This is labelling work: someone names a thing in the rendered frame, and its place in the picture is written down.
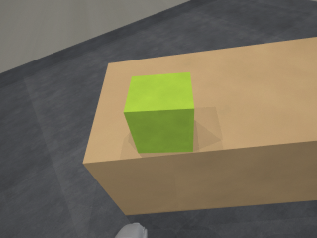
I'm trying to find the pedestal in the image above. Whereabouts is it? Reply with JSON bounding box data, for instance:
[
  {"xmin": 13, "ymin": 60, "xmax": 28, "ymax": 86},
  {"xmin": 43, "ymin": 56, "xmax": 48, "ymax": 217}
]
[{"xmin": 83, "ymin": 37, "xmax": 317, "ymax": 216}]

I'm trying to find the carton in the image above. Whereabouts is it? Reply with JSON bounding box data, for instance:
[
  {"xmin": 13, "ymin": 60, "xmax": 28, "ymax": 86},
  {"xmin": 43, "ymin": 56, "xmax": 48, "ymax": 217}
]
[{"xmin": 123, "ymin": 72, "xmax": 194, "ymax": 154}]

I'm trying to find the robot left thigh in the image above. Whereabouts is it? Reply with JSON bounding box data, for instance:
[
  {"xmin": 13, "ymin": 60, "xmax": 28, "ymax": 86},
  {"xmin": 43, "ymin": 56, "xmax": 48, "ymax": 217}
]
[{"xmin": 115, "ymin": 223, "xmax": 148, "ymax": 238}]

